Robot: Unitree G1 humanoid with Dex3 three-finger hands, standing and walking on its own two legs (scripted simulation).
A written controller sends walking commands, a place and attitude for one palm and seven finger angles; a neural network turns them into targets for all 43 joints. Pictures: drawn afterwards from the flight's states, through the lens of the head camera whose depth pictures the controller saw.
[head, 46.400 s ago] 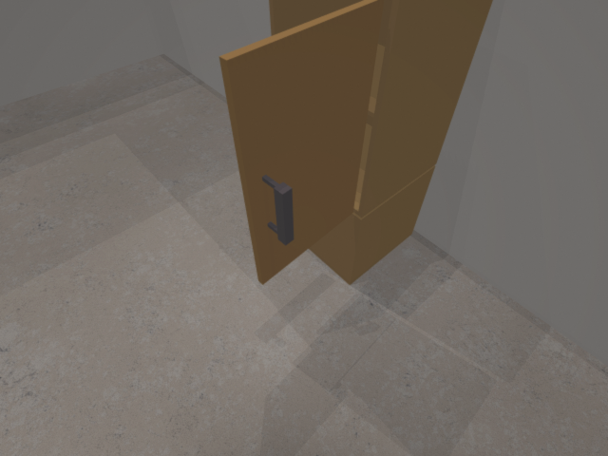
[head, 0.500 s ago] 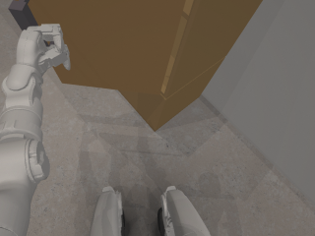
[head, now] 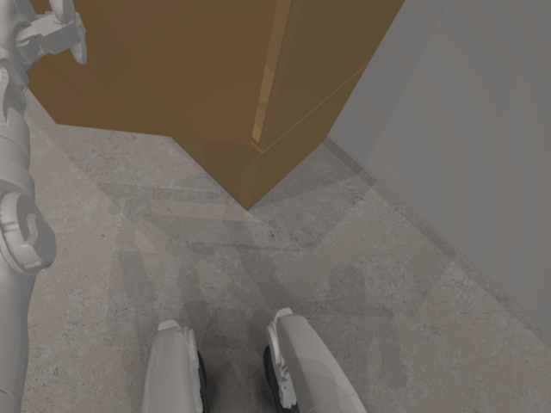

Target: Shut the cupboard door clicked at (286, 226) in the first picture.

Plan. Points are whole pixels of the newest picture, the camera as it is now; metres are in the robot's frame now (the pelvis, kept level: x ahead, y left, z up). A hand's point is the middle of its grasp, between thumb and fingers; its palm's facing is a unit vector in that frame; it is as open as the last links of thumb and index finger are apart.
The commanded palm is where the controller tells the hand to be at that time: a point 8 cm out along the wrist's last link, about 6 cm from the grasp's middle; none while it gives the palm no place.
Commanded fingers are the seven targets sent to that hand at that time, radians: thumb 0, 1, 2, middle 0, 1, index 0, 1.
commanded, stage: push the door shut along its arc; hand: left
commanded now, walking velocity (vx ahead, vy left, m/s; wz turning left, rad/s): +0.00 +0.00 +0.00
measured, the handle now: out of the picture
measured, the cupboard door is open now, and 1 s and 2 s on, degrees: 42 35 35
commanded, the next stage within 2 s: pull the fist back off the door in 0.12 s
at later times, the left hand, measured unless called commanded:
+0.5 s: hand (84, 26) +0.61 +0.16 +0.08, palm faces +0.18 -0.98 -0.04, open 3.0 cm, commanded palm +0.58 +0.17 +0.09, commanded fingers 0.00 0.90 0.90 -1.30 -1.50 -1.30 -1.50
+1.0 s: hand (96, 76) +0.53 +0.14 +0.08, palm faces +0.15 -0.99 -0.01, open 3.1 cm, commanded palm +0.49 +0.18 +0.09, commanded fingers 0.00 0.90 0.90 -1.30 -1.50 -1.30 -1.50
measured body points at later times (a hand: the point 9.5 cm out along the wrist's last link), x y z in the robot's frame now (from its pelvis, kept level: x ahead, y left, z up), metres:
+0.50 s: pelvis +0.00 +0.00 +0.00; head +0.20 +0.03 +0.40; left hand +0.59 +0.21 +0.08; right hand -0.04 -0.24 -0.10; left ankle +0.06 +0.11 -0.58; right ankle +0.03 -0.12 -0.58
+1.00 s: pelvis +0.03 -0.01 +0.04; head +0.17 +0.02 +0.47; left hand +0.51 +0.20 +0.09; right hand +0.06 -0.27 -0.07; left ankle +0.06 +0.11 -0.58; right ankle +0.03 -0.12 -0.58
